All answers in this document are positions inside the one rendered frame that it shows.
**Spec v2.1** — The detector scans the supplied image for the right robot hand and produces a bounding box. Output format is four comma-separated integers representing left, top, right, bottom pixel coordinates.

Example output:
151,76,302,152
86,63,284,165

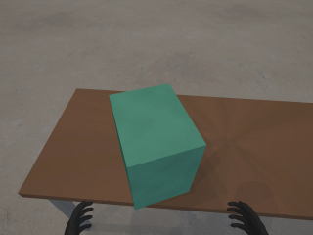
227,201,269,235

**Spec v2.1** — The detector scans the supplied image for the table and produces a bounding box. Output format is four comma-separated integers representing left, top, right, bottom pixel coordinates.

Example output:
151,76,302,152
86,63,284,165
18,88,313,231

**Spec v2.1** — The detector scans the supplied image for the left robot hand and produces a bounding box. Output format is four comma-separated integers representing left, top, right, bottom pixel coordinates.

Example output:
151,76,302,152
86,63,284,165
64,200,93,235

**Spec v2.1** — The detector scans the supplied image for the carton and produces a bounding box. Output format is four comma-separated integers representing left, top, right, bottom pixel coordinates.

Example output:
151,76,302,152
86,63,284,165
109,83,206,210

